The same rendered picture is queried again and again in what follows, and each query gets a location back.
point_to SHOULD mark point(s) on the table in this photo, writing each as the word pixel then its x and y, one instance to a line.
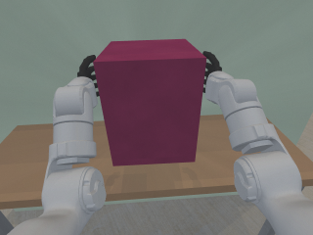
pixel 24 157

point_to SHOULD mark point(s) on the robot right forearm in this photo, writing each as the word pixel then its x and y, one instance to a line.
pixel 249 129

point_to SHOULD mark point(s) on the carton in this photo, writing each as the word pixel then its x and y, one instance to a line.
pixel 151 94

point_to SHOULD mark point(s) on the robot right upper arm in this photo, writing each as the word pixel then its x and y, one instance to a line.
pixel 271 181

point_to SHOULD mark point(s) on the robot left upper arm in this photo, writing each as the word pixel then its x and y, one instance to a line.
pixel 70 196

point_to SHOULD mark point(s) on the robot left forearm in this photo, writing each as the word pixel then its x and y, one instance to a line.
pixel 73 119

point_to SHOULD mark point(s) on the left robot hand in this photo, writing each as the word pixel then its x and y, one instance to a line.
pixel 85 70

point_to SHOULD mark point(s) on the right robot hand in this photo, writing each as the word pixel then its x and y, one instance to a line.
pixel 213 66

